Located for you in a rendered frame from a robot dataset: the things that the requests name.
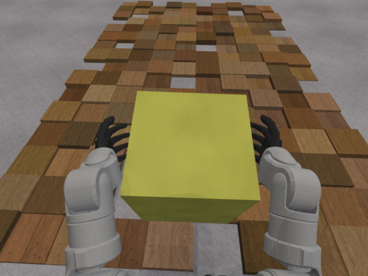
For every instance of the left robot hand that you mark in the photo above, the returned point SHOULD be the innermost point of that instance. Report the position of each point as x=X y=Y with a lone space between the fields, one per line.
x=104 y=134

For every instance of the carton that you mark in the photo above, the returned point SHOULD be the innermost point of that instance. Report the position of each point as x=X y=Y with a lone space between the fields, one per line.
x=190 y=158

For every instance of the right robot forearm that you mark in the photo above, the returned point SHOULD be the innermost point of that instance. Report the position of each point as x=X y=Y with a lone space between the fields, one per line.
x=294 y=212

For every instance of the right robot hand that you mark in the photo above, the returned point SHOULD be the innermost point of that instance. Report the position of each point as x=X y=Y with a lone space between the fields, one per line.
x=270 y=139

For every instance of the left robot forearm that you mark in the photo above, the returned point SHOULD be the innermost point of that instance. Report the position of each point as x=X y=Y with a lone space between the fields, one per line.
x=89 y=203

